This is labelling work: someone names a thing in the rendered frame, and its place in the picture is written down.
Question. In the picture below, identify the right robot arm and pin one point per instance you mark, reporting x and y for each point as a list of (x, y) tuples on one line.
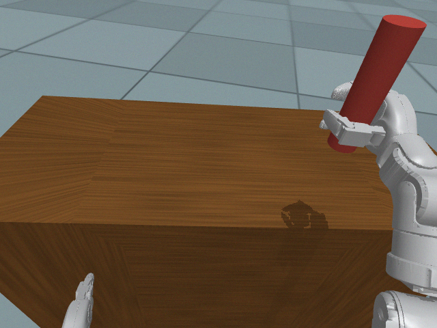
[(408, 168)]

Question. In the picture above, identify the can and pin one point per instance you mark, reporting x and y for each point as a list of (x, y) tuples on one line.
[(389, 50)]

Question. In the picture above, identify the left robot hand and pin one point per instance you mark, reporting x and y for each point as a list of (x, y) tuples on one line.
[(79, 312)]

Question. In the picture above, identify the right robot hand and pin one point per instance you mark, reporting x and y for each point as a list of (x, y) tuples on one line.
[(395, 116)]

